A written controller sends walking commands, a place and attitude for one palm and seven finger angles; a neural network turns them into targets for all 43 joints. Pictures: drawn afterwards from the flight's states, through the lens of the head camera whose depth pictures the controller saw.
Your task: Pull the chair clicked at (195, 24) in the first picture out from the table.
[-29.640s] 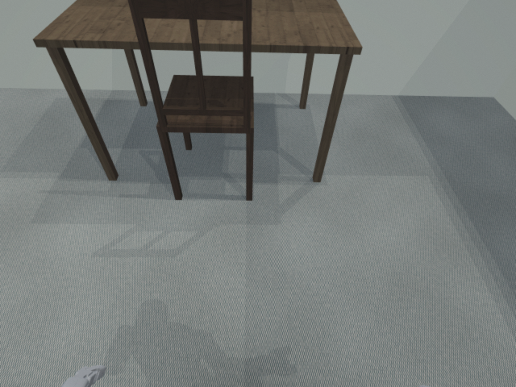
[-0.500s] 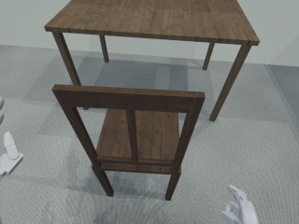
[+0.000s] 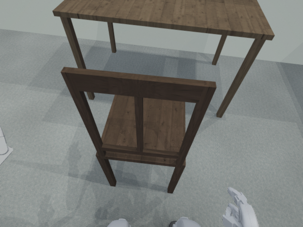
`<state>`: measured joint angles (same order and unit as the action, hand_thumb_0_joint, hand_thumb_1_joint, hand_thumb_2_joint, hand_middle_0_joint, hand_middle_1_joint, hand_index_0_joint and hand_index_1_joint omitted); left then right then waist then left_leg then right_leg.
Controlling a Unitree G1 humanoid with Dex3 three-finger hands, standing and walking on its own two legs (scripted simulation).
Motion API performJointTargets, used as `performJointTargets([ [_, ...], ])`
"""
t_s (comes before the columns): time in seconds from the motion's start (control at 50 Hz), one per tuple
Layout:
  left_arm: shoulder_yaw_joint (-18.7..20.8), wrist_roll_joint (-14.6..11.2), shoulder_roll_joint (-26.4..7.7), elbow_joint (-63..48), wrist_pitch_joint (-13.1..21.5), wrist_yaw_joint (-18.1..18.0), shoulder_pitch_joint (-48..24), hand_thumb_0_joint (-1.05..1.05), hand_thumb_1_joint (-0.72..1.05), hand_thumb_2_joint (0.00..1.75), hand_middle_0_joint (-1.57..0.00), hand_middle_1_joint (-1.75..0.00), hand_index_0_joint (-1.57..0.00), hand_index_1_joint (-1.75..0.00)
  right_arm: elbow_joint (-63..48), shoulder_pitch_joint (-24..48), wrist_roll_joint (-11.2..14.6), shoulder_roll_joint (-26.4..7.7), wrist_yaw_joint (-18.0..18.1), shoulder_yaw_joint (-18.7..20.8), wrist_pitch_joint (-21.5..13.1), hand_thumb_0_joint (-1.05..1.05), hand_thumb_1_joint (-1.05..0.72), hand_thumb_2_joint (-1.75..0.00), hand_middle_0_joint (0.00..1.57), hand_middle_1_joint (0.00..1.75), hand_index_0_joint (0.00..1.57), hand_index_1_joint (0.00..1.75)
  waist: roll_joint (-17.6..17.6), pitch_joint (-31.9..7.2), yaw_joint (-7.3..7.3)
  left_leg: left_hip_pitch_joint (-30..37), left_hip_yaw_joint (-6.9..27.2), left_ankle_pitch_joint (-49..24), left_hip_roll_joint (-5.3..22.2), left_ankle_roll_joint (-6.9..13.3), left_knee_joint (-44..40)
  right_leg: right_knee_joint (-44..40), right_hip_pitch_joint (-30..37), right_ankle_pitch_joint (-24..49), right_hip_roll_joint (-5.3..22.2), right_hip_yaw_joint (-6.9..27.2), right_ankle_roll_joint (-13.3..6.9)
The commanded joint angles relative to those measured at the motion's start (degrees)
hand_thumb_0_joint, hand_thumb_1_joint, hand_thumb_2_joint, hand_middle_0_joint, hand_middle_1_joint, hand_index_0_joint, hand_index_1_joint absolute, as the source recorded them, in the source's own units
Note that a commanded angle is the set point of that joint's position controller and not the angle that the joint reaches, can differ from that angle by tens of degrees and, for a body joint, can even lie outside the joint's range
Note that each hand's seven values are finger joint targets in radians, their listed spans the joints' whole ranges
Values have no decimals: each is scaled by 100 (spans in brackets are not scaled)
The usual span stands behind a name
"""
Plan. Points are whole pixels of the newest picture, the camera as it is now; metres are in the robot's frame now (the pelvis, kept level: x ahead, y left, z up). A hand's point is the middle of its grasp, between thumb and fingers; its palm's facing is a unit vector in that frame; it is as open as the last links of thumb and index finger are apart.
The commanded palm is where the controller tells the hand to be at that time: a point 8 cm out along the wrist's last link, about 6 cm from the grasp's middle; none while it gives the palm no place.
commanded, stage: step back with the hand held close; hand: left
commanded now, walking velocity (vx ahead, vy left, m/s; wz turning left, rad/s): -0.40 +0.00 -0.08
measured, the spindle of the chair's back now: (139, 127) +0.42 +0.07 -0.05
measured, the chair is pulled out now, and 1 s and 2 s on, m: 0.54 0.54 0.54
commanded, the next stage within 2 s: stop stepping back and stand still in 0.52 s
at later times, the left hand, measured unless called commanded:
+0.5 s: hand out of the picture +0.15 +0.24 +0.21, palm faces +0.35 -0.82 -0.46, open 7.4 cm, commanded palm +0.09 +0.28 +0.19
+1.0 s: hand out of the picture +0.03 +0.21 +0.18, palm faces +0.38 -0.81 -0.44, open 7.4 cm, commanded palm -0.02 +0.26 +0.19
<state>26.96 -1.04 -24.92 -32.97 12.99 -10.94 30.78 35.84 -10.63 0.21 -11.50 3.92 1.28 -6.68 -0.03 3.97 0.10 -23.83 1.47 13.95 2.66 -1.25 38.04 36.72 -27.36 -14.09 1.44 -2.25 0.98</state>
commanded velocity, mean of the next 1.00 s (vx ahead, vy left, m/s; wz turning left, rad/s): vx -0.14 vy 0.04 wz -0.03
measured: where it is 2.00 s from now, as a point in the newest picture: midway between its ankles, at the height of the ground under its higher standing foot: outside the picture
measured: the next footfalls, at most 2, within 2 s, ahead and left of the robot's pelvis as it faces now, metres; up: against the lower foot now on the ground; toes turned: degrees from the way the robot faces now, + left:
right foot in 0.06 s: +0.08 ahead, -0.14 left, +0.00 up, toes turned -1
right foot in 0.60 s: -0.12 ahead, -0.17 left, +0.00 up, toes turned -5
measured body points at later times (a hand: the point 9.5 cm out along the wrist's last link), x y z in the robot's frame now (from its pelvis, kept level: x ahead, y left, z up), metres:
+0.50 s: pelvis -0.08 +0.00 +0.02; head -0.03 +0.03 +0.46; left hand +0.12 +0.28 +0.23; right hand +0.09 -0.23 -0.06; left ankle +0.00 +0.13 -0.72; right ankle -0.11 -0.15 -0.68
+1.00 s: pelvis -0.19 -0.03 +0.01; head -0.20 -0.02 +0.46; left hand +0.00 +0.26 +0.21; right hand -0.08 -0.31 -0.06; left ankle -0.19 +0.09 -0.72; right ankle -0.16 -0.17 -0.72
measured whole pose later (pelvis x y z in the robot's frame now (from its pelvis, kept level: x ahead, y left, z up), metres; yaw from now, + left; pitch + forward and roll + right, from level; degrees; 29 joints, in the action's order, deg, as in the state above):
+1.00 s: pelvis -0.19 -0.03 +0.01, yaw -4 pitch -2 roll +0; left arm 24.3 -1.6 -23.2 -27.6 13.0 -9.7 32.9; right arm 37.3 -17.1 1.3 -12.8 3.7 2.8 -9.1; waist -2.1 -1.1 -1.4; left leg -10.7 -0.9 17.8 0.5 -0.1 30.2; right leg 31.3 -15.7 -14.9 3.2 -2.5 1.2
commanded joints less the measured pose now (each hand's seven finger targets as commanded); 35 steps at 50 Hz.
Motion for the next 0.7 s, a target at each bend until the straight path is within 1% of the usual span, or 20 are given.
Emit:
performJointTargets([
  [0.0,915,-50,-931,-1186,394,-53,144,0,90,90,-20,-30,-20,-30,-887,418,72,-770,36,401,-399,0,-90,-90,20,30,20,30,1026,-1018,72,-1310,652,233,1159,628,-1292,610,1938,369,77,338,-103],
  [0.06,857,-77,-966,-876,483,32,-77,0,90,90,-20,-30,-20,-30,-648,393,23,-669,33,397,-446,0,-90,-90,20,30,20,30,249,-791,20,-453,209,-245,551,312,-257,-570,1146,1951,598,847,-376],
  [0.1,673,-56,-945,-868,542,33,-249,0,90,90,-20,-30,-20,-30,-527,215,-37,-679,-26,447,-469,0,-90,-90,20,30,20,30,-519,-1258,-104,165,-104,-186,-66,15,529,-1232,1009,2959,1314,1738,-747],
  [0.12,584,-75,-928,-911,540,44,-246,0,90,90,-20,-30,-20,-30,-549,248,-20,-685,-57,498,-455,0,-90,-90,20,30,20,30,-922,-1430,-79,392,-106,276,-209,-28,946,-1464,1025,3073,1658,1887,-948],
  [0.16,763,-84,-1053,-873,516,23,39,0,90,90,-20,-30,-20,-30,-631,416,-10,-574,-67,472,-361,0,-90,-90,20,30,20,30,-987,-1450,9,340,86,1191,-187,28,1104,-1633,1055,2363,1833,1742,-1079],
  [0.2,1032,-46,-1228,-1098,535,-7,113,0,90,90,-20,-30,-20,-30,-713,583,1,-507,-17,368,-297,0,-90,-90,20,30,20,30,-1028,-1208,8,485,172,880,-53,110,-90,-1356,946,1920,1468,1292,-839],
  [0.22,1070,-60,-1215,-1201,593,-4,257,0,90,90,-20,-30,-20,-30,-713,583,6,-519,24,326,-280,0,-90,-90,20,30,20,30,-760,-1231,-16,741,160,-9,94,195,-1127,-870,986,1886,1076,954,-576],
  [0.24,1257,-49,-1413,-1357,707,-14,265,0,90,90,-20,-30,-20,-30,-722,704,-2,-682,71,370,-316,0,-90,-90,20,30,20,30,72,-1269,35,898,765,-1433,732,436,-1890,35,852,1584,482,567,-269],
  [0.26,1070,-86,-1211,-1543,800,42,322,0,90,90,-20,-30,-20,-30,-759,615,-45,-616,85,375,-366,0,-90,-90,20,30,20,30,1228,-1390,-43,1312,1448,-3313,1678,769,-1801,1135,307,-106,40,197,-32],
  [0.28,1107,-117,-1220,-1466,833,66,365,0,90,90,-20,-30,-20,-30,-671,463,-127,-572,55,460,-414,0,-90,-90,20,30,20,30,1411,-1530,-95,1519,1267,-4558,1994,994,-1589,2166,-9,-1559,-78,437,-72],
  [0.32,942,-203,-1013,-1582,853,122,269,0,90,90,-20,-30,-20,-30,-558,352,-204,-617,-15,468,-544,0,-90,-90,20,30,20,30,1578,-1392,-121,983,906,-4306,1998,1109,-1466,3002,26,-1773,-115,676,-53],
  [0.36,624,-241,-779,-1722,809,128,-58,0,90,90,-20,-30,-20,-30,-490,265,-87,-717,-99,528,-597,0,-90,-90,20,30,20,30,1435,-1335,-121,1697,362,-4819,1652,935,-1141,2463,-187,-1511,-130,504,-39],
  [0.44,683,-264,-891,-1382,682,161,119,0,90,90,-20,-30,-20,-30,-500,310,-10,-721,-192,478,-626,0,-90,-90,20,30,20,30,1515,-1261,-47,1730,338,-3694,1501,704,-1237,868,361,-1065,-27,121,-134],
  [0.5,811,-317,-987,-1003,562,184,117,0,90,90,-20,-30,-20,-30,-524,439,-97,-736,-165,375,-604,0,-90,-90,20,30,20,30,1496,-1012,-35,835,722,-1816,1550,736,-1497,-193,1057,-946,3,132,-50],
  [0.56,1060,-315,-1212,-935,680,226,334,0,90,90,-20,-30,-20,-30,-568,489,-68,-753,-182,333,-622,0,-90,-90,20,30,20,30,1231,-1086,72,361,591,-241,1143,512,-1143,-1401,1783,184,-52,-103,-42],
  [0.6,1272,-315,-1497,-984,780,256,345,0,90,90,-20,-30,-20,-30,-666,510,-7,-637,-221,323,-598,0,-90,-90,20,30,20,30,204,-1095,102,307,-115,858,464,163,-92,-1859,1470,493,456,81,-253],
  [0.62,1090,-310,-1422,-840,729,263,594,0,90,90,-20,-30,-20,-30,-767,247,51,-564,-233,376,-493,0,-90,-90,20,30,20,30,-1308,-1237,13,21,-577,1401,-258,-152,1223,-2127,1266,564,1275,1248,-748],
  [0.64,993,-356,-1403,-837,531,221,706,0,90,90,-20,-30,-20,-30,-866,216,190,-733,-267,501,-372,0,-90,-90,20,30,20,30,-2058,-1422,75,61,-102,1572,-476,-103,2509,-2411,725,439,2013,2403,-1159],
  [0.66,913,-344,-1190,-686,347,152,865,0,90,90,-20,-30,-20,-30,-839,229,203,-674,-247,460,-222,0,-90,-90,20,30,20,30,-1496,-1246,-74,-48,286,1185,-163,-44,2776,-2120,784,484,2009,1943,-1216],
  [0.68,995,-288,-1171,-644,252,93,911,0,90,90,-20,-30,-20,-30,-903,410,209,-544,-206,348,-117,0,-90,-90,20,30,20,30,-1125,-1256,-140,-166,286,1082,-40,-18,2585,-1821,923,489,1883,1697,-1173],
])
